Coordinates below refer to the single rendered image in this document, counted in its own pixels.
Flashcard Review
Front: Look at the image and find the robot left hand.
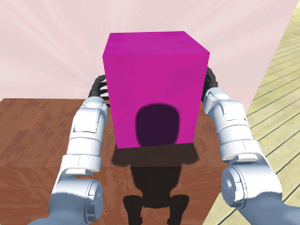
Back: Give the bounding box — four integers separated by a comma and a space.
88, 75, 111, 108

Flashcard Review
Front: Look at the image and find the robot right hand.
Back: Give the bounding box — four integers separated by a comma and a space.
201, 67, 218, 103

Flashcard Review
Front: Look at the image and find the carton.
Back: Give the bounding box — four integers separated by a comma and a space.
102, 31, 210, 149

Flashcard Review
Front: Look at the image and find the robot left forearm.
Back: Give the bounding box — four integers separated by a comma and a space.
48, 96, 108, 214

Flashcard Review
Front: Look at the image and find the robot right forearm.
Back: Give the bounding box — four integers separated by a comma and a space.
203, 87, 282, 198

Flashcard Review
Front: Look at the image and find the pedestal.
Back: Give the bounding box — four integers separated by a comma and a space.
0, 97, 230, 225

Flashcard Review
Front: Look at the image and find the right robot upper arm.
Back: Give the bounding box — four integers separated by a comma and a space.
221, 164, 300, 225

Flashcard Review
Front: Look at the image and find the left robot upper arm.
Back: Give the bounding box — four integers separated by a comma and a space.
27, 178, 103, 225

